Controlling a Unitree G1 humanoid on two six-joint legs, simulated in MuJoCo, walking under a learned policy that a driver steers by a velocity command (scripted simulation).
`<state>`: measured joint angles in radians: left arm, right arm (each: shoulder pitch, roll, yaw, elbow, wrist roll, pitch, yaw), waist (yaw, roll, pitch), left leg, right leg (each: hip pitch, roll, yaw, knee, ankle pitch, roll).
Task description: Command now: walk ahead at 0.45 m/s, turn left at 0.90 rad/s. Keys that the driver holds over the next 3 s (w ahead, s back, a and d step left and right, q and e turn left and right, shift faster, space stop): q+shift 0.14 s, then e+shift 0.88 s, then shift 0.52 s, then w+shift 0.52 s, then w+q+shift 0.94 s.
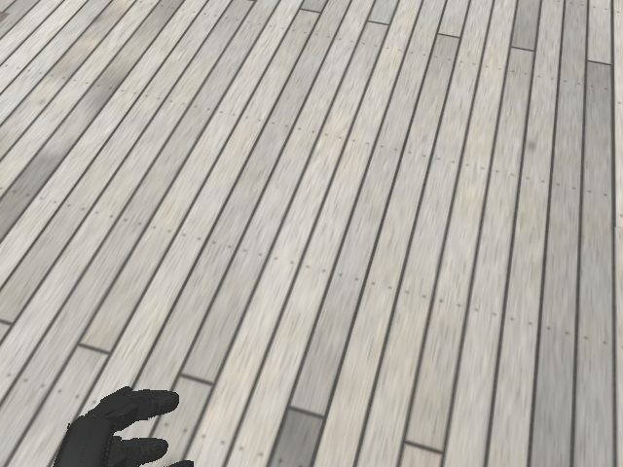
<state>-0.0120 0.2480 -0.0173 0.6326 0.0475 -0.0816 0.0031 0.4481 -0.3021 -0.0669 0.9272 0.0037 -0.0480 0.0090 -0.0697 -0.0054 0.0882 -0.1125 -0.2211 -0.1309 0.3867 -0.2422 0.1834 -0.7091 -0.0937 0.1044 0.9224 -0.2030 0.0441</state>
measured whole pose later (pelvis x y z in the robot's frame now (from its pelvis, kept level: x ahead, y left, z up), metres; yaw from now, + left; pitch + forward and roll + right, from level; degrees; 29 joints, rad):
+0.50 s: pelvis +0.19 -0.03 -0.01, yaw +4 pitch +1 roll -1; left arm 0.38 0.28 0.05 0.79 0.02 0.03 -0.01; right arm 0.08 -0.23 0.02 0.68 -0.02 0.04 -0.02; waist 0.08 -0.02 0.04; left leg -0.33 -0.07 -0.06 0.58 -0.29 0.04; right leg -0.43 0.10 0.12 0.51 -0.14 -0.01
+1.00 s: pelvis +0.17 -0.07 -0.01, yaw -23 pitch +1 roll +1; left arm 0.19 0.31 0.07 0.61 0.01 0.06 -0.02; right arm 0.22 -0.32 -0.07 0.68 -0.02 0.04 -0.01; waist -0.01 0.05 0.06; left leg -0.47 0.08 0.06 1.05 -0.50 -0.06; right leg -0.29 0.05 0.01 0.59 -0.31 -0.06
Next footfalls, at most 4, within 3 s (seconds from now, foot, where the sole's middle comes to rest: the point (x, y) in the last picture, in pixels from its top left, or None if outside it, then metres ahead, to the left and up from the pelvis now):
0.14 right None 0.34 -0.12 -0.77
0.48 left None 0.25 0.06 -0.77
0.90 right None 0.18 -0.16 -0.77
1.40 left None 0.28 -0.01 -0.77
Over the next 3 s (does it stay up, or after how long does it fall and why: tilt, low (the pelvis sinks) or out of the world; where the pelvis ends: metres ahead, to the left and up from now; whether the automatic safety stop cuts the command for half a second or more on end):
stays up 1.10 -0.41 -0.02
